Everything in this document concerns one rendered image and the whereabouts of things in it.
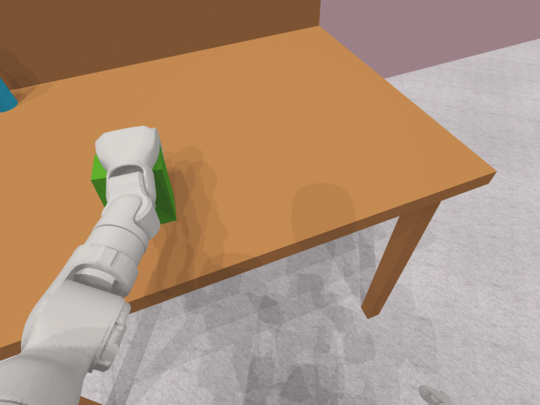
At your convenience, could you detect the robot left hand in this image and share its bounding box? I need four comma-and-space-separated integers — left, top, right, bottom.
95, 126, 165, 208

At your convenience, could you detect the robot left forearm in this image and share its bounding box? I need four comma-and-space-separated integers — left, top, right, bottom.
21, 160, 160, 352

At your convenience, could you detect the left robot upper arm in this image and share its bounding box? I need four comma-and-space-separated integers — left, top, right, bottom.
0, 279, 131, 405

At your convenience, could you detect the table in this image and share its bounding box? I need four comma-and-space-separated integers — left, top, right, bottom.
0, 0, 497, 405

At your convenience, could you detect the robot right hand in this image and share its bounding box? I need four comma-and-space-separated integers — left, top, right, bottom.
419, 385, 452, 405

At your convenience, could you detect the sponge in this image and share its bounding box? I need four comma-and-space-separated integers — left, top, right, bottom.
91, 146, 176, 224

